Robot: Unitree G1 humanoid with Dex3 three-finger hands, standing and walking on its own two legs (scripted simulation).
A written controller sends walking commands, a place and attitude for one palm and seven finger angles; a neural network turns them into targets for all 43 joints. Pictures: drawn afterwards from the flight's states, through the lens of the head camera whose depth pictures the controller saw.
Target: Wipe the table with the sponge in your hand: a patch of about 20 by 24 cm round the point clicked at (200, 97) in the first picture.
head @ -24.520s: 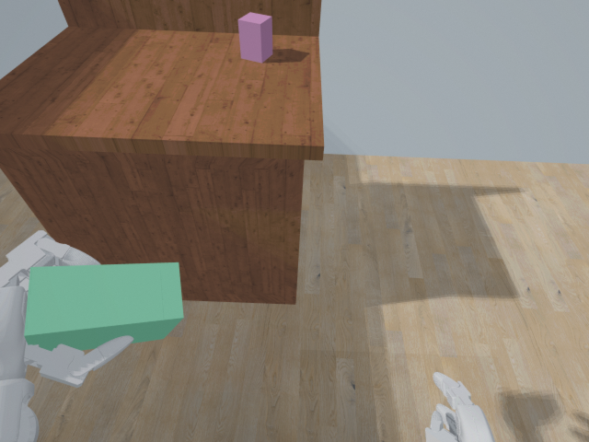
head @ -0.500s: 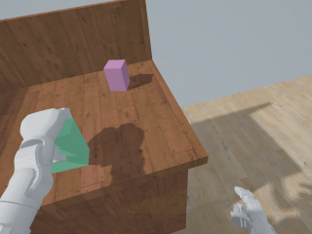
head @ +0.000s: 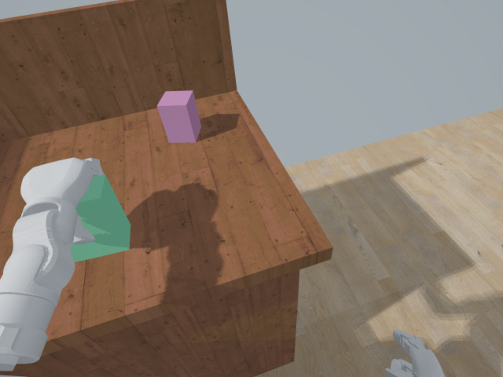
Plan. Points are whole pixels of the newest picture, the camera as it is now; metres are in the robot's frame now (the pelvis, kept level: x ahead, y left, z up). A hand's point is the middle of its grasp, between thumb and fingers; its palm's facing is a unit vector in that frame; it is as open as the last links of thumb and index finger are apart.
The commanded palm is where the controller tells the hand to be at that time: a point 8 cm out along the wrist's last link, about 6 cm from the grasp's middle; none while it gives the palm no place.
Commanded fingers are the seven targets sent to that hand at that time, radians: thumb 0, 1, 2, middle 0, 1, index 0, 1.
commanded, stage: wipe forward along the first lane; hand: left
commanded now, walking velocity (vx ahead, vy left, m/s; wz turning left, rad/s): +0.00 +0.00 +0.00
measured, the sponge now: (92, 228) +0.31 +0.32 +0.09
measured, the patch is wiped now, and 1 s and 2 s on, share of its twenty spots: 0.20 0.40 0.50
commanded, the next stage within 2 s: slide across to the middle lane in 0.86 s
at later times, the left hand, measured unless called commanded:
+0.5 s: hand (74, 185) +0.36 +0.35 +0.14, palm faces -0.05 -0.01 -1.00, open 10.1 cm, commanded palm +0.35 +0.34 +0.17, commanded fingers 0.00 0.10 1.30 -1.20 -1.60 -1.20 -1.60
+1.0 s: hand (79, 166) +0.41 +0.37 +0.14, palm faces -0.11 +0.02 -0.99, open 10.1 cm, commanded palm +0.40 +0.35 +0.18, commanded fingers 0.00 0.10 1.30 -1.20 -1.60 -1.20 -1.60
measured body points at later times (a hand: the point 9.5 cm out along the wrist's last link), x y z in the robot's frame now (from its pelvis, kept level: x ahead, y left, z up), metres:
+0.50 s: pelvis +0.00 +0.02 +0.00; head +0.01 -0.01 +0.45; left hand +0.36 +0.35 +0.19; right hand +0.15 -0.24 -0.12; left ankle +0.03 +0.13 -0.74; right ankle -0.01 -0.09 -0.74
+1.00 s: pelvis +0.01 +0.02 +0.00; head +0.04 +0.01 +0.45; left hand +0.41 +0.36 +0.19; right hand +0.13 -0.24 -0.13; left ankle +0.03 +0.13 -0.74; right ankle -0.01 -0.09 -0.74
